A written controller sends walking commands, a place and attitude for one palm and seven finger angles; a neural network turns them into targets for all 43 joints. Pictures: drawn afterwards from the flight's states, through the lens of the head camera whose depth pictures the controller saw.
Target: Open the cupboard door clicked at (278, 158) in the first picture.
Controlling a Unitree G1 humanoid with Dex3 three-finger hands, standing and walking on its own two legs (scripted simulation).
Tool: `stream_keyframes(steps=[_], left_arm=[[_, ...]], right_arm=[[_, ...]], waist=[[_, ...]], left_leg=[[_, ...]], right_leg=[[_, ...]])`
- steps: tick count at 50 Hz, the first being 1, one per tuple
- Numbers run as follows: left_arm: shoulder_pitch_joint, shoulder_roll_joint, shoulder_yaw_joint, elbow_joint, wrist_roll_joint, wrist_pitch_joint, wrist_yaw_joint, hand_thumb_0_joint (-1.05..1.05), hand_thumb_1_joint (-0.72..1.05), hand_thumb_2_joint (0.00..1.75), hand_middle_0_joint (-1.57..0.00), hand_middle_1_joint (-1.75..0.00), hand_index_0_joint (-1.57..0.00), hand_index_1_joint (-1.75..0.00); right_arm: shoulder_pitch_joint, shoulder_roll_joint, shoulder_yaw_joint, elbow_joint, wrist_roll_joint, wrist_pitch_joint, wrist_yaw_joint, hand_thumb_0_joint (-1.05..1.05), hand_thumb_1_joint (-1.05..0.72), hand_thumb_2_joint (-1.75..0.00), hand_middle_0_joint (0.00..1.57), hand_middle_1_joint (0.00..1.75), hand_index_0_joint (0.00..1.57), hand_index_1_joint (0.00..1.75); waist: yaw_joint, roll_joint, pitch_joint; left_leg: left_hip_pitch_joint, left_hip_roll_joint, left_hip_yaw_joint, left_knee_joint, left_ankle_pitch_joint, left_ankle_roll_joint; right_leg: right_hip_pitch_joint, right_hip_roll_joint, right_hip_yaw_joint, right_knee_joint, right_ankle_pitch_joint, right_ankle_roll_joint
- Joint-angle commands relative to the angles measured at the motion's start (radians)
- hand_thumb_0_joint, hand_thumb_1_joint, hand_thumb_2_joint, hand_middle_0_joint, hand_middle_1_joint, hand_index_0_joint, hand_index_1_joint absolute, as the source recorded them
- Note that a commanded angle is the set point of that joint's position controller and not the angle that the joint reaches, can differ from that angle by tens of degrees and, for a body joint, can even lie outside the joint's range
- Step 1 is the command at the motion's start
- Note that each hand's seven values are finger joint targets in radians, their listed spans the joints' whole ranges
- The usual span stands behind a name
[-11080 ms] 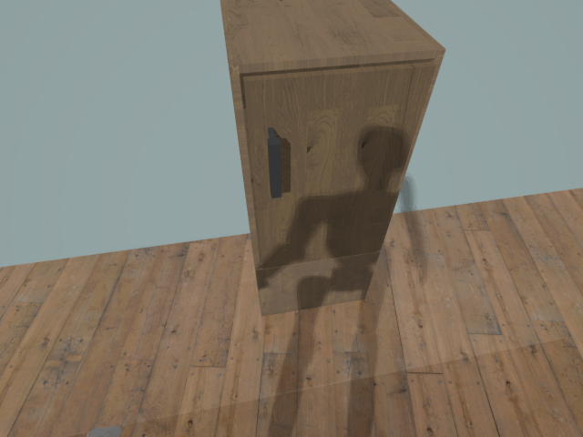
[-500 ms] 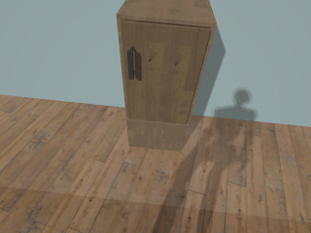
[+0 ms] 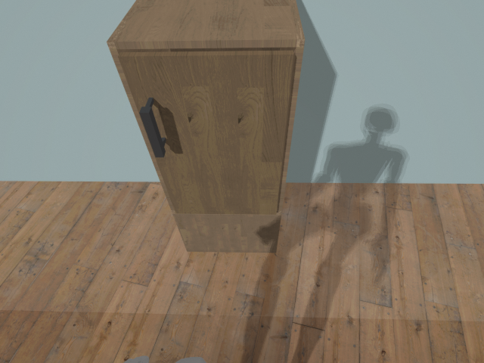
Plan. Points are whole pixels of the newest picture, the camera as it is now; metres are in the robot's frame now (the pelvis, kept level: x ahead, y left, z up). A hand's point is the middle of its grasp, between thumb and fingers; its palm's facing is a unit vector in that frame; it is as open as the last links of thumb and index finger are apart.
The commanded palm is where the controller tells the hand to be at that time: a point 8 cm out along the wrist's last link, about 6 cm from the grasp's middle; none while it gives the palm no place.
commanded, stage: come to a stop and stand still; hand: left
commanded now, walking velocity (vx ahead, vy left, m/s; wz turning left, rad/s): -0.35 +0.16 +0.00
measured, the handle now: (155, 128) +0.63 +0.23 +0.01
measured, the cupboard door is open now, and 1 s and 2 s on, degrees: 0 0 0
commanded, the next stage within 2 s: look again from close up in 1.04 s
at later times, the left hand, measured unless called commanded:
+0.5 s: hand out of the picture +0.06 +0.20 -0.17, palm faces +0.04 -0.97 -0.22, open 7.4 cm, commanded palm none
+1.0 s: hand out of the picture +0.04 +0.17 -0.17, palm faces +0.00 -0.98 -0.20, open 7.4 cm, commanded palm none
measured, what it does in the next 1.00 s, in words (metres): steps on the spot: left foot, then right foot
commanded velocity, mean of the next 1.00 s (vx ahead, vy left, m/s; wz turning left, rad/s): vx -0.08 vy -0.01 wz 0.00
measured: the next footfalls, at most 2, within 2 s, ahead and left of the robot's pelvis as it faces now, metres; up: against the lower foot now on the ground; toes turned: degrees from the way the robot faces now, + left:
left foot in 0.24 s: +0.14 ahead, +0.12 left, +0.00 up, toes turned -1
right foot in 0.56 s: +0.04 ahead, -0.13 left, +0.00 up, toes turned -3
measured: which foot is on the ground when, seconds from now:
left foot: up 0.00-0.22, down 0.24-1.00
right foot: down 0.00-0.26, up 0.28-0.54, down 0.56-1.00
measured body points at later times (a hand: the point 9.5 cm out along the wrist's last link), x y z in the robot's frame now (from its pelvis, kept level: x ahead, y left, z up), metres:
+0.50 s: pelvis +0.04 +0.02 +0.01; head +0.07 +0.02 +0.45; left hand +0.06 +0.26 -0.15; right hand +0.14 -0.20 -0.14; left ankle +0.10 +0.13 -0.73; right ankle -0.01 -0.11 -0.69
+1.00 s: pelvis +0.00 -0.01 -0.01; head -0.01 -0.01 +0.44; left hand +0.04 +0.22 -0.16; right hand -0.02 -0.24 -0.16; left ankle +0.10 +0.12 -0.73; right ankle +0.00 -0.13 -0.73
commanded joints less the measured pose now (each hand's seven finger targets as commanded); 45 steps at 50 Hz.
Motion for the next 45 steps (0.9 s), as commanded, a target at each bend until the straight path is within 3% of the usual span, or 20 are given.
stream_keyframes(steps=[1, 6, 10, 12, 14, 17, 19, 24, 25, 26, 27, 28, 29, 30, 33, 35, 36, 39, 42, 45], left_arm=[[0.06, 0.096, 0.013, -0.011, 0.02, -0.008, 0.016, 0.0, 0.9, 0.9, -0.2, -0.3, -0.2, -0.3], [0.089, 0.158, 0.012, 0.007, 0.018, 0.02, 0.023, 0.0, 0.9, 0.9, -0.2, -0.3, -0.2, -0.3], [0.099, 0.178, 0.025, 0.003, 0.012, 0.049, 0.029, 0.0, 0.9, 0.9, -0.2, -0.3, -0.2, -0.3], [0.138, 0.133, 0.017, -0.018, 0.008, 0.064, 0.029, 0.0, 0.9, 0.9, -0.2, -0.3, -0.2, -0.3], [0.152, 0.114, 0.007, -0.02, 0.003, 0.076, 0.03, 0.0, 0.9, 0.9, -0.2, -0.3, -0.2, -0.3], [0.172, 0.127, 0.015, -0.006, 0.01, 0.081, 0.026, 0.0, 0.9, 0.9, -0.2, -0.3, -0.2, -0.3], [0.164, 0.112, 0.014, -0.013, 0.011, 0.078, 0.023, 0.0, 0.9, 0.9, -0.2, -0.3, -0.2, -0.3], [0.157, 0.09, 0.002, -0.026, 0.009, 0.074, 0.019, 0.0, 0.9, 0.9, -0.2, -0.3, -0.2, -0.3], [0.264, 0.12, -0.018, 0.003, 0.009, 0.057, 0.045, 0.0, 0.9, 0.9, -0.2, -0.3, -0.2, -0.3], [0.263, 0.146, -0.006, -0.016, 0.02, 0.036, 0.042, 0.0, 0.9, 0.9, -0.2, -0.3, -0.2, -0.3], [0.206, 0.197, 0.007, -0.071, 0.032, 0.037, 0.042, 0.0, 0.9, 0.9, -0.2, -0.3, -0.2, -0.3], [0.159, 0.211, 0.0, -0.098, 0.035, 0.033, 0.038, 0.0, 0.9, 0.9, -0.2, -0.3, -0.2, -0.3], [0.157, 0.211, 0.006, -0.121, 0.041, 0.035, 0.037, 0.0, 0.9, 0.9, -0.2, -0.3, -0.2, -0.3], [0.145, 0.217, 0.016, -0.123, 0.034, 0.031, 0.042, 0.0, 0.9, 0.9, -0.2, -0.3, -0.2, -0.3], [0.119, 0.186, 0.012, -0.143, 0.022, 0.046, 0.041, 0.0, 0.9, 0.9, -0.2, -0.3, -0.2, -0.3], [0.152, 0.156, 0.008, -0.149, 0.02, 0.069, 0.036, 0.0, 0.9, 0.9, -0.2, -0.3, -0.2, -0.3], [0.179, 0.144, 0.005, -0.145, 0.021, 0.071, 0.035, 0.0, 0.9, 0.9, -0.2, -0.3, -0.2, -0.3], [0.265, 0.138, 0.001, -0.104, 0.021, 0.056, 0.024, 0.0, 0.9, 0.9, -0.2, -0.3, -0.2, -0.3], [0.203, 0.179, 0.007, -0.121, 0.018, 0.05, 0.023, 0.0, 0.9, 0.9, -0.2, -0.3, -0.2, -0.3], [0.161, 0.179, 0.006, -0.124, 0.015, 0.046, 0.021, 0.0, 0.9, 0.9, -0.2, -0.3, -0.2, -0.3]], right_arm=[[0.098, 0.013, 0.003, -0.032, -0.009, 0.003, -0.002, 0.0, -0.9, -0.9, 0.2, 0.3, 0.2, 0.3], [-0.016, -0.018, 0.009, -0.073, 0.01, 0.015, -0.008, 0.0, -0.9, -0.9, 0.2, 0.3, 0.2, 0.3], [-0.046, -0.069, -0.01, -0.093, 0.005, 0.022, -0.011, 0.0, -0.9, -0.9, 0.2, 0.3, 0.2, 0.3], [-0.072, -0.14, -0.017, -0.124, -0.002, 0.013, -0.014, 0.0, -0.9, -0.9, 0.2, 0.3, 0.2, 0.3], [-0.127, -0.182, -0.02, -0.149, -0.003, 0.01, -0.027, 0.0, -0.9, -0.9, 0.2, 0.3, 0.2, 0.3], [-0.207, -0.179, -0.021, -0.176, -0.008, 0.011, -0.038, 0.0, -0.9, -0.9, 0.2, 0.3, 0.2, 0.3], [-0.203, -0.186, -0.029, -0.18, -0.008, 0.014, -0.036, 0.0, -0.9, -0.9, 0.2, 0.3, 0.2, 0.3], [-0.182, -0.188, -0.041, -0.165, -0.007, 0.018, -0.024, 0.0, -0.9, -0.9, 0.2, 0.3, 0.2, 0.3], [-0.225, -0.244, -0.06, -0.199, 0.015, 0.003, -0.024, 0.0, -0.9, -0.9, 0.2, 0.3, 0.2, 0.3], [-0.216, -0.205, -0.045, -0.248, 0.014, 0.005, -0.015, 0.0, -0.9, -0.9, 0.2, 0.3, 0.2, 0.3], [-0.15, -0.098, -0.028, -0.271, 0.009, 0.008, -0.004, 0.0, -0.9, -0.9, 0.2, 0.3, 0.2, 0.3], [-0.152, -0.076, -0.021, -0.288, 0.0, 0.014, 0.002, 0.0, -0.9, -0.9, 0.2, 0.3, 0.2, 0.3], [-0.157, -0.07, -0.028, -0.286, 0.0, 0.019, 0.008, 0.0, -0.9, -0.9, 0.2, 0.3, 0.2, 0.3], [-0.163, -0.074, -0.024, -0.293, 0.0, 0.018, 0.006, 0.0, -0.9, -0.9, 0.2, 0.3, 0.2, 0.3], [-0.087, -0.088, -0.018, -0.272, -0.001, 0.006, 0.001, 0.0, -0.9, -0.9, 0.2, 0.3, 0.2, 0.3], [-0.085, -0.144, -0.024, -0.271, -0.012, 0.011, 0.003, 0.0, -0.9, -0.9, 0.2, 0.3, 0.2, 0.3], [-0.082, -0.163, -0.025, -0.272, -0.013, 0.012, 0.002, 0.0, -0.9, -0.9, 0.2, 0.3, 0.2, 0.3], [-0.124, -0.155, -0.018, -0.281, -0.013, 0.014, 0.0, 0.0, -0.9, -0.9, 0.2, 0.3, 0.2, 0.3], [-0.05, -0.106, -0.006, -0.256, -0.013, 0.018, 0.005, 0.0, -0.9, -0.9, 0.2, 0.3, 0.2, 0.3], [0.015, -0.085, 0.002, -0.223, -0.011, 0.011, 0.004, 0.0, -0.9, -0.9, 0.2, 0.3, 0.2, 0.3]], waist=[[-0.008, -0.124, -0.047], [0.029, -0.165, -0.079], [0.02, -0.154, -0.057], [0.039, 0.053, -0.054], [0.043, 0.235, -0.069], [0.057, 0.136, -0.114], [0.046, 0.077, -0.15], [0.026, 0.121, -0.165], [0.08, 0.006, -0.222], [0.077, -0.032, -0.164], [0.034, -0.337, -0.136], [0.026, -0.309, -0.138], [0.031, -0.183, -0.146], [0.024, -0.26, -0.127], [0.0, -0.104, -0.08], [0.02, 0.12, 0.048], [0.033, 0.16, 0.073], [0.076, 0.009, 0.036], [0.027, -0.128, 0.013], [0.002, -0.112, -0.005]], left_leg=[[0.043, 0.019, -0.008, -0.233, 0.057, -0.03], [0.069, -0.021, -0.002, -0.48, 0.079, -0.048], [0.201, -0.024, -0.006, -0.689, 0.274, -0.041], [0.229, 0.144, -0.16, -0.784, 0.651, 0.04], [0.163, 0.263, -0.286, -0.91, 0.758, 0.161], [0.197, 0.251, -0.225, -0.849, 0.772, 0.199], [0.266, 0.23, -0.195, -0.824, 0.79, 0.194], [0.266, 0.202, -0.182, -0.836, 0.629, 0.169], [0.308, 0.18, -0.127, -0.581, 0.758, 0.091], [0.227, 0.094, -0.08, -0.539, 0.614, 0.048], [0.007, -0.037, 0.016, -0.47, 0.166, 0.001], [0.001, -0.072, 0.017, -0.42, -0.016, -0.014], [0.008, -0.097, 0.031, -0.39, -0.019, -0.013], [-0.015, -0.086, 0.017, -0.396, 0.005, -0.004], [0.153, -0.047, -0.017, -0.6, 0.236, 0.017], [0.02, 0.061, -0.2, -0.788, 0.023, 0.066], [-0.077, 0.091, -0.277, -0.876, -0.101, 0.092], [-0.154, 0.024, -0.2, -0.833, -0.203, 0.063], [0.002, -0.062, -0.069, -0.652, -0.012, 0.023], [0.085, -0.061, -0.065, -0.636, 0.059, 0.017]], right_leg=[[-0.056, -0.242, 0.17, -0.331, 0.183, -0.091], [0.069, -0.241, 0.167, -0.216, 0.43, -0.1], [0.02, -0.234, 0.183, -0.109, 0.34, -0.059], [-0.039, -0.097, 0.108, 0.012, 0.084, 0.033], [-0.013, -0.011, 0.08, 0.255, -0.318, 0.078], [-0.073, -0.017, 0.173, 0.472, -0.359, 0.078], [-0.105, -0.013, 0.167, 0.47, -0.337, 0.09], [-0.012, -0.02, 0.118, 0.206, -0.302, 0.094], [-0.036, -0.049, 0.21, -0.02, -0.154, 0.066], [0.053, -0.067, 0.19, -0.186, 0.082, 0.063], [0.097, -0.193, 0.349, -0.175, 0.276, 0.017], [0.091, -0.255, 0.342, -0.128, 0.309, -0.054], [0.081, -0.221, 0.317, -0.108, 0.277, -0.072], [0.083, -0.205, 0.334, -0.074, 0.296, -0.078], [-0.07, -0.127, 0.227, 0.002, 0.045, -0.014], [-0.119, -0.009, 0.142, 0.041, -0.328, 0.03], [-0.058, 0.022, 0.112, 0.076, -0.321, 0.038], [0.049, -0.005, 0.164, -0.015, -0.295, 0.023], [-0.113, -0.106, 0.293, -0.181, -0.466, -0.016], [-0.161, -0.111, 0.278, -0.194, -0.436, -0.013]])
